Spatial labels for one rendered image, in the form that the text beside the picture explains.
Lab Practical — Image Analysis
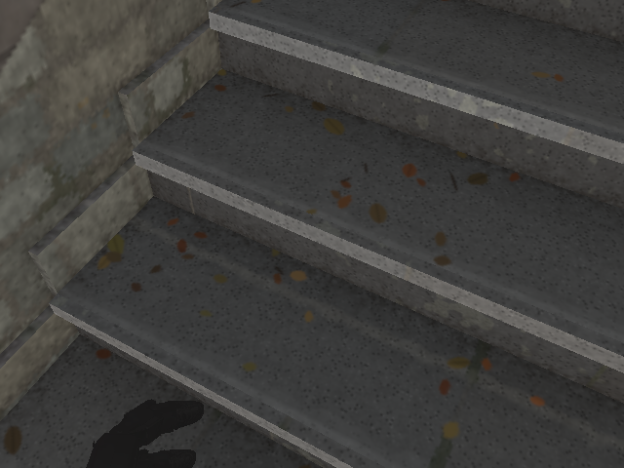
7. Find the robot left hand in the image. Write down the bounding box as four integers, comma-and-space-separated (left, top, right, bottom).
86, 399, 204, 468

